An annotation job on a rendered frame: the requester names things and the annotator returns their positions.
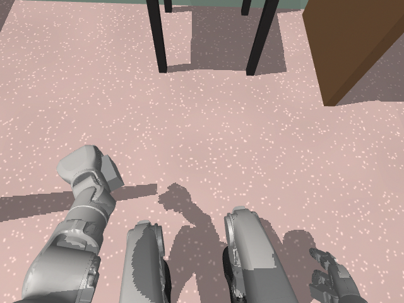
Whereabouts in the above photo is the left robot arm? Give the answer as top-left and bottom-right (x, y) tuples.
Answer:
(13, 169), (116, 303)

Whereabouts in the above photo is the right robot hand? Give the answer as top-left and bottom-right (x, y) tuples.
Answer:
(309, 248), (360, 303)

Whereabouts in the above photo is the right robot foot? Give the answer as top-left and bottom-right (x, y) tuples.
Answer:
(223, 246), (247, 303)

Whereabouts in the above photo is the cube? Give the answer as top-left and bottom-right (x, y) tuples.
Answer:
(101, 155), (124, 192)

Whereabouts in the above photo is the left robot hand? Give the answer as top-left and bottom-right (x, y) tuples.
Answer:
(56, 145), (111, 193)

